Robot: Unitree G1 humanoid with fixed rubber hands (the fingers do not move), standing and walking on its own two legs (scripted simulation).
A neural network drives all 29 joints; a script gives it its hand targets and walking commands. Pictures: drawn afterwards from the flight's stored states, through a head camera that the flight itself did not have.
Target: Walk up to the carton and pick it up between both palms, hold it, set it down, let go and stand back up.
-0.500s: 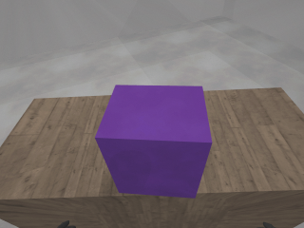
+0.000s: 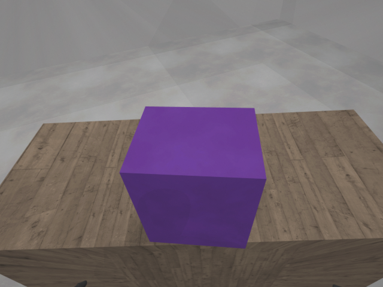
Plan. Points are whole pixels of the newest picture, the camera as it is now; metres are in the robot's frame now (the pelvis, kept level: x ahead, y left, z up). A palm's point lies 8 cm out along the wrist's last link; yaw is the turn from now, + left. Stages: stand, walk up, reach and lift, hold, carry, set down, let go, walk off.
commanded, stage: stand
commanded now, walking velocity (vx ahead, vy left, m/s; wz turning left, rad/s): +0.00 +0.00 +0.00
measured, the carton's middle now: (197, 180) +0.37 -0.01 +0.02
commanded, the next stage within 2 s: none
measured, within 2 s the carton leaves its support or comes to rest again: neither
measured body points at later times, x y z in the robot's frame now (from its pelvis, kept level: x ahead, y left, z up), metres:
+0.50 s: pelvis +0.00 +0.00 +0.00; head -0.01 -0.01 +0.45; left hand +0.13 +0.29 -0.11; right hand +0.08 -0.30 -0.11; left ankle -0.01 +0.15 -0.74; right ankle +0.03 -0.11 -0.74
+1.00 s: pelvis +0.00 +0.00 +0.00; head -0.01 -0.01 +0.45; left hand +0.13 +0.29 -0.11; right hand +0.08 -0.30 -0.11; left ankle -0.01 +0.15 -0.74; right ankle +0.03 -0.11 -0.74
